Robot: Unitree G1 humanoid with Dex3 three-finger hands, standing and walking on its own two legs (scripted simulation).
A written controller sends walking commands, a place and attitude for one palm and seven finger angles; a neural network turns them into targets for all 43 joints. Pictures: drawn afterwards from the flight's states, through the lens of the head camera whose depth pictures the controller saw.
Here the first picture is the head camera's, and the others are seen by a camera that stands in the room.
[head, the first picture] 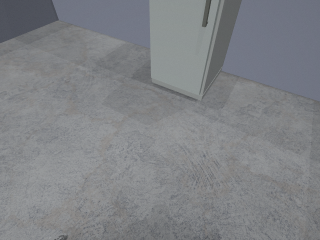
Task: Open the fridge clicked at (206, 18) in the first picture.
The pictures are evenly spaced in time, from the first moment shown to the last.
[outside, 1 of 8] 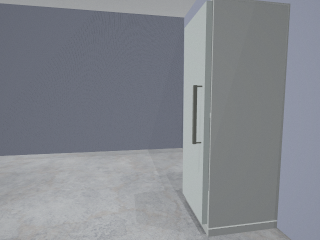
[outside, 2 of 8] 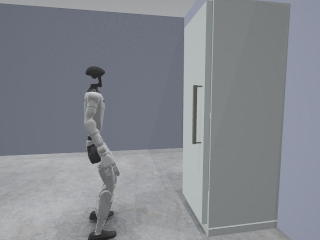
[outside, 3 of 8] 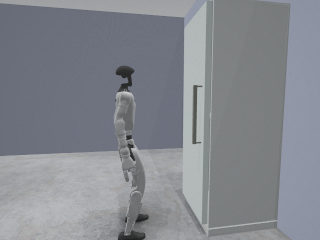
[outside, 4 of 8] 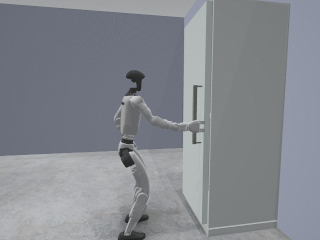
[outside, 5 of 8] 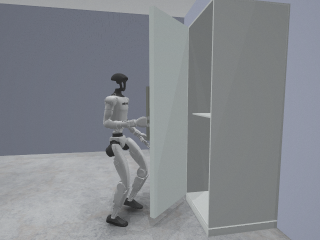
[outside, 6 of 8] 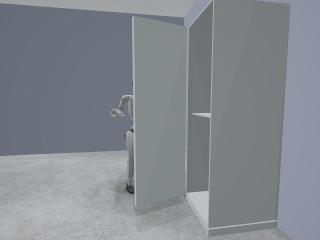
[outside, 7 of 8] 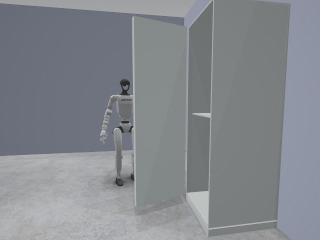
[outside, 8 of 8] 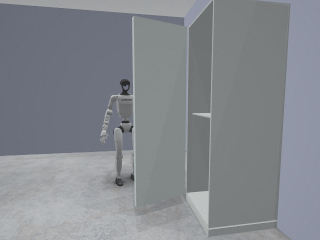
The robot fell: no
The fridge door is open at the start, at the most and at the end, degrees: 0 80 73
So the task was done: yes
